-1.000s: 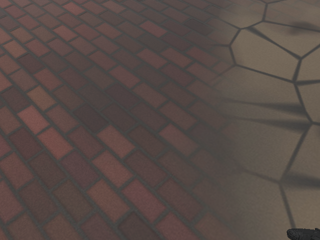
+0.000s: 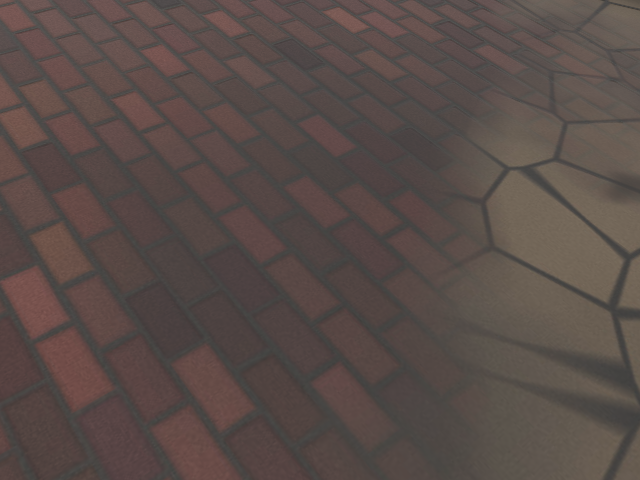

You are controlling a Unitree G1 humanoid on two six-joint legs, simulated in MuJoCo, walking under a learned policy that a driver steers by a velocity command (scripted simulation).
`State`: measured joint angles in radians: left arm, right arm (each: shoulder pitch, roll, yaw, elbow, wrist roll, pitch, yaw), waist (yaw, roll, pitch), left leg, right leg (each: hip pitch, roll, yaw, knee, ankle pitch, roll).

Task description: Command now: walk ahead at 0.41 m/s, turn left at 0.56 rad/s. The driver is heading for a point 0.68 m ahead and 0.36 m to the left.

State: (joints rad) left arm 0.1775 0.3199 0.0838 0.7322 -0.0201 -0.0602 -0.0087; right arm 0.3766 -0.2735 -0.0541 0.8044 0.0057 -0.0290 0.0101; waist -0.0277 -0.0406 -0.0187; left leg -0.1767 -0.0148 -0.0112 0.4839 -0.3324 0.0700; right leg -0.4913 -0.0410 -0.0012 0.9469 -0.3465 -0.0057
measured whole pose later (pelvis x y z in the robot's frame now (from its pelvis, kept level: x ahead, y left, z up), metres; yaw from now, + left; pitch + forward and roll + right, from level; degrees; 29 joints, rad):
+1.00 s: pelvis +0.49 +0.15 +0.00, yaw +35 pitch +1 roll -1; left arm 0.14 0.32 0.05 0.75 0.00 -0.11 -0.02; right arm 0.28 -0.30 -0.06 0.63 0.01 -0.04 0.03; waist -0.02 -0.02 0.09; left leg -0.32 -0.08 -0.02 0.47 -0.17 0.10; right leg -0.50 -0.08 0.04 1.13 -0.34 0.00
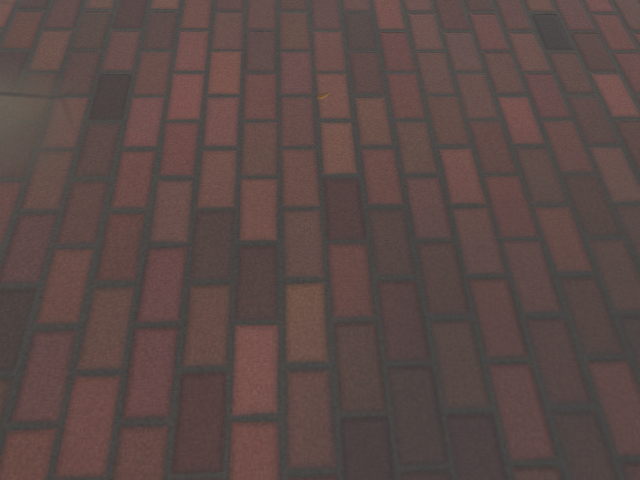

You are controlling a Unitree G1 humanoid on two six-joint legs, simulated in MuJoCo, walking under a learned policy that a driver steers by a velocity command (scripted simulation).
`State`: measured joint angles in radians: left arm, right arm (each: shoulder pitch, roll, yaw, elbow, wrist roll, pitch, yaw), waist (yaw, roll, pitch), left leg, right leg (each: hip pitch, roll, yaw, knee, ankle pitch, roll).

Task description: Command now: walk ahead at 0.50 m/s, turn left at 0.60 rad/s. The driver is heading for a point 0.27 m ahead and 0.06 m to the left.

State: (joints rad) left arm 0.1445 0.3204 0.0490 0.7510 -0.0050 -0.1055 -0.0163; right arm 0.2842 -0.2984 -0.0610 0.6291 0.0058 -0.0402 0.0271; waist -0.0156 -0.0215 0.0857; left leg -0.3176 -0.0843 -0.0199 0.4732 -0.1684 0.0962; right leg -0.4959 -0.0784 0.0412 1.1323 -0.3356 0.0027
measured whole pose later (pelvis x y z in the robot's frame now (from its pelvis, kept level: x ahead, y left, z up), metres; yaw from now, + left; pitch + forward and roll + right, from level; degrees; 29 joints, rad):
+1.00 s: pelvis +0.29 -0.02 +0.00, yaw +8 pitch -1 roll +0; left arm 0.10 0.25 0.01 0.94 0.00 0.00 0.00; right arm 0.24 -0.23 -0.03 0.84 -0.01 0.00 -0.03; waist 0.01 0.00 0.03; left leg -0.17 0.01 -0.05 0.53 -0.34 -0.02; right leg -0.26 0.01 0.00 0.54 -0.26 -0.01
